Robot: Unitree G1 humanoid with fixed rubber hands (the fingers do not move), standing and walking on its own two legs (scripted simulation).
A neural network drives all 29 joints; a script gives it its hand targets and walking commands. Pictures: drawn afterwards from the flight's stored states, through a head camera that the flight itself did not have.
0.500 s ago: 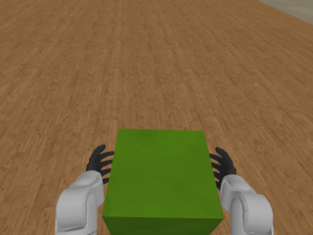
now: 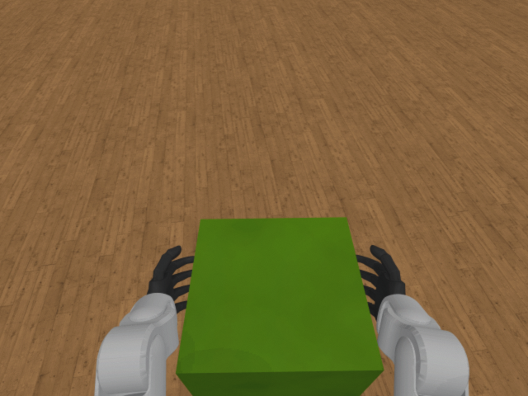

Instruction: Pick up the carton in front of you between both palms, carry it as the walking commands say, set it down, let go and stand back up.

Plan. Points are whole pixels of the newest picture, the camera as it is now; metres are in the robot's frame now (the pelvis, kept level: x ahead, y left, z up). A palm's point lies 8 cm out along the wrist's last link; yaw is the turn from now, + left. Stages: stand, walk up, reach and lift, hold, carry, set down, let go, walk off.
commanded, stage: carry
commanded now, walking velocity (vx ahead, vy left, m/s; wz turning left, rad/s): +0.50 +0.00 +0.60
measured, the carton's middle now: (274, 322) +0.23 +0.00 +0.00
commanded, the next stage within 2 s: none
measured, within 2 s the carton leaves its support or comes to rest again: neither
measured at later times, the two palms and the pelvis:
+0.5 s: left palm (138, 159) +0.51 +0.26 +0.07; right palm (290, 142) +0.55 -0.03 +0.08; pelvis +0.30 +0.08 +0.00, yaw +10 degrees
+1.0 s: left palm (160, 83) +0.80 +0.29 +0.07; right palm (273, 69) +0.89 +0.00 +0.07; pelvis +0.62 +0.08 +0.00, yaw +17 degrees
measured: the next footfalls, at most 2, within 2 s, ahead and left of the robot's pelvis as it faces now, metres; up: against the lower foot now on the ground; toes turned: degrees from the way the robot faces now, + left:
left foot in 0.34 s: +0.38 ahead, +0.16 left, +0.00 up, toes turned +17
right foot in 0.86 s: +0.73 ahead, +0.01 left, +0.00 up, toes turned +3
